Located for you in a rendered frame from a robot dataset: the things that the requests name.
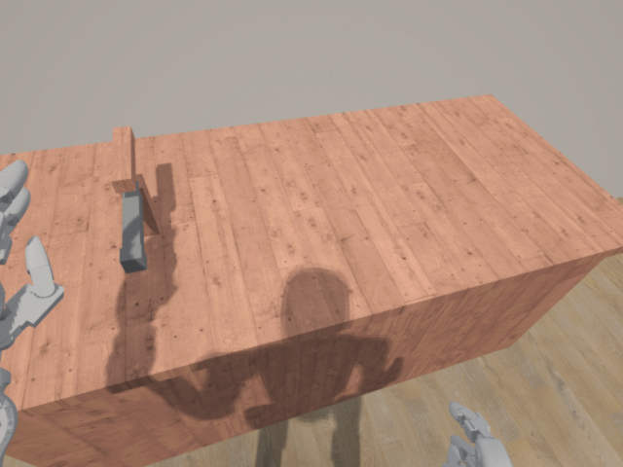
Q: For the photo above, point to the robot left hand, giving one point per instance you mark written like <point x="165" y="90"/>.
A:
<point x="31" y="303"/>

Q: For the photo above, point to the counter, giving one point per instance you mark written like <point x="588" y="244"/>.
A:
<point x="291" y="265"/>

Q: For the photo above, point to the robot right hand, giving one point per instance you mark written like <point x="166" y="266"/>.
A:
<point x="488" y="451"/>

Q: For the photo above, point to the tap lever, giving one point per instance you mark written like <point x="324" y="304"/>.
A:
<point x="132" y="255"/>

